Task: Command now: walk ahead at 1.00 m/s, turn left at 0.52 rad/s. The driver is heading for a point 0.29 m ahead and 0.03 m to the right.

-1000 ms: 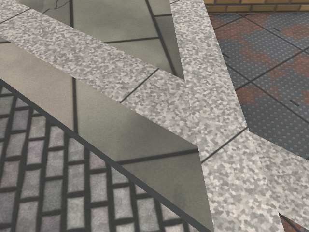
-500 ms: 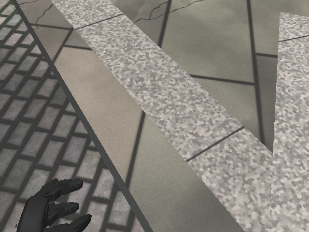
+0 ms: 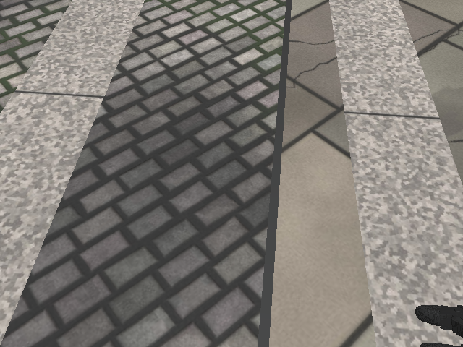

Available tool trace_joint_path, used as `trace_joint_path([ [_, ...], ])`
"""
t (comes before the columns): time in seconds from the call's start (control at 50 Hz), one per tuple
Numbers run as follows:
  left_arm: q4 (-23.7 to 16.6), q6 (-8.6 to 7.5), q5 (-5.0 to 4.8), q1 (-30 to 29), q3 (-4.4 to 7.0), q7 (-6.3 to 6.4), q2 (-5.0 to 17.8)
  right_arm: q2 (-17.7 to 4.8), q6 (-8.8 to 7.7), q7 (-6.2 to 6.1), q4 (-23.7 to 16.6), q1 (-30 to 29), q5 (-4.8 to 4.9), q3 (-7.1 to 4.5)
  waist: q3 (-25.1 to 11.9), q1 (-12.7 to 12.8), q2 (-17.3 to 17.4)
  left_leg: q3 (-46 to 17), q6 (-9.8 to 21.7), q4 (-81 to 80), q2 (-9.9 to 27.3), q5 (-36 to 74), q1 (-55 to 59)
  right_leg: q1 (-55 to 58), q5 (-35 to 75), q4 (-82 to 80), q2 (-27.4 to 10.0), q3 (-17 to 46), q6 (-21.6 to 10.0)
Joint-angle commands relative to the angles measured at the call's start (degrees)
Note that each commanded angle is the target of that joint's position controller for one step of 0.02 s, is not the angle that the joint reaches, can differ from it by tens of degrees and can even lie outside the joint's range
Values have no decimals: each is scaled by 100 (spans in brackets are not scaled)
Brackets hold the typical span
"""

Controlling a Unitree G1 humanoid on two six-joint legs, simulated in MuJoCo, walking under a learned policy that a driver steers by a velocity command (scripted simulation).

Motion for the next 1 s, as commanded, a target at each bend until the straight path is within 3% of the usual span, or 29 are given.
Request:
trace_joint_path([
  [0.02,-424,-158,11,-610,-40,7,509,-24,-154,115,-386,-448,-41,83,781,-377,-259,57,28,-1110,-30,900,-144,-656,2030,-1271,-1460,762,-786],
  [0.04,-288,-148,-28,-307,-61,23,532,42,-210,166,-482,-809,-59,115,830,-213,-188,273,77,-1542,-116,1068,-29,-496,2346,-1371,-1477,642,-746],
  [0.08,-90,-71,-98,-77,-97,53,672,144,-315,291,-648,-1257,-47,159,991,-169,-277,663,177,-2517,-291,1132,393,-190,3481,-1363,-1505,318,-679],
  [0.12,18,18,-97,83,-86,131,982,-14,-405,363,-689,-1276,-134,63,595,-317,-809,1215,265,-2968,-854,966,1501,121,6472,-741,-1558,125,-601],
  [0.14,69,63,-101,108,-81,177,1135,-228,-404,356,-606,-766,-167,-51,181,-670,-1166,1257,375,-3093,-1074,761,2180,330,7624,-20,-1635,107,-564],
  [0.16,98,113,-101,-19,-81,205,1237,-488,-365,305,-317,296,-173,-196,-371,-1275,-1356,1101,544,-3360,-1114,1001,3358,203,8089,1089,-1640,78,-465],
  [0.18,28,123,-121,-316,-86,231,1259,-693,-297,201,-22,1331,-203,-304,-722,-1896,-1293,726,717,-4110,-834,2016,4710,-445,7726,2413,-1452,-68,-258],
  [0.2,-273,89,100,-193,-206,246,650,-1052,-225,73,275,1918,-310,-316,-1461,-1580,-2,-799,831,-3249,388,4291,6791,-2152,1692,4736,-704,67,-42],
  [0.22,-149,-48,-77,924,-469,93,72,-1072,-308,82,133,1837,-536,-198,-3313,-1081,1074,-3645,2297,-3286,2249,5665,8422,-3600,-1837,6927,129,1490,68],
  [0.24,-97,-87,-170,197,-228,78,922,-731,-254,72,199,1873,-503,-225,-3607,-1495,-94,-3002,2003,-3680,1736,5449,7570,-3168,-1444,6846,-168,2076,25],
  [0.26,-448,-70,-302,-445,-241,101,756,-676,-282,91,286,1351,-371,-167,-2359,-1155,1,-2123,1766,-3951,1472,5062,6582,-3506,-1166,6340,-442,1705,43],
  [0.28,-498,-51,-205,-777,-279,180,582,-504,-318,86,363,953,-231,-124,-1437,-904,-510,-1647,1503,-4243,1170,4594,5472,-3655,-929,5836,-689,1381,106],
  [0.3,-448,35,-173,-767,-248,216,537,-294,-336,71,373,657,-215,-60,-1004,-663,-527,-1330,1452,-4558,987,4148,4669,-3547,-721,5557,-800,1294,178],
  [0.32,-412,131,-122,-716,-236,204,533,-244,-367,87,426,641,-300,-39,-777,-536,-462,-1065,1362,-4810,868,4423,3889,-3041,-587,5403,-863,1269,202],
  [0.36,-375,271,-83,-471,-280,211,209,-211,-410,106,580,478,-320,-34,-796,-270,-257,-627,1387,-5086,807,4387,3173,-2550,-367,4714,-950,1232,333],
  [0.42,-467,322,-5,-864,-324,227,79,-349,-365,11,770,275,-334,-70,-760,-238,-8,47,1196,-5142,471,4437,2742,-2257,519,3374,-864,1034,395],
  [0.48,-512,327,-11,-1451,-314,177,210,-429,-268,-59,968,490,-328,-84,-826,-515,68,184,1021,-5131,363,3552,2938,-2079,1712,2448,-720,996,351],
  [0.52,-571,346,-16,-1755,-286,155,339,-436,-228,-61,1114,568,-314,-70,-723,-599,102,30,956,-5067,463,2882,3047,-2027,1824,2041,-685,1074,286],
  [0.58,-565,324,77,-1807,-213,123,468,-371,-166,-70,1273,499,-224,-26,-640,-458,94,-132,668,-4511,399,1763,3089,-1580,1984,1103,-522,986,30],
  [0.6,-546,310,124,-1791,-181,131,565,-211,-171,-81,1348,664,-220,25,-618,-469,-25,-108,406,-4223,149,1174,3064,-1284,2677,698,-610,1075,-96],
  [0.62,-629,299,164,-1900,-140,165,865,-64,-199,-95,1414,1102,-336,66,-697,-758,-562,79,79,-3792,-279,210,2905,-899,4490,712,-1197,1601,-296],
  [0.64,-691,351,185,-2139,-171,196,815,108,-203,-126,1597,1838,-346,108,-959,-1114,-1336,273,-204,-3565,-583,-1191,2630,-561,4742,783,-1723,2060,-908],
  [0.66,-657,397,120,-2182,-256,169,380,-20,-126,-192,1616,1641,-342,110,-1057,-938,-1395,316,-358,-3538,-491,-1281,2867,-820,3830,639,-1747,2254,-1142],
  [0.68,-631,425,75,-2288,-296,121,243,-153,-21,-233,1578,1410,-307,76,-975,-912,-1255,298,-371,-3708,-420,-1057,3012,-1077,2927,570,-1530,2180,-1015],
  [0.72,-645,447,30,-2450,-290,45,287,-285,192,-279,1648,1147,-306,28,-636,-819,-893,269,-337,-3987,-416,-774,3163,-1493,1868,582,-1095,1779,-643],
  [0.76,-555,405,28,-2409,-260,28,385,-263,279,-295,1689,1048,-310,29,-563,-777,-783,212,-296,-4077,-383,-554,3309,-1552,1869,648,-936,1604,-492],
  [0.86,-306,377,-10,-2333,-255,94,271,-211,229,-334,1961,1022,-263,12,-777,-678,-535,182,-320,-4084,-322,105,3449,-1077,3019,982,-813,1393,-562],
  [1.0,-37,491,-29,-2515,-214,127,221,-122,280,-374,2310,1031,-261,5,-504,-682,-392,235,-315,-4182,-327,57,3472,-1182,2506,920,-674,1268,-569],
])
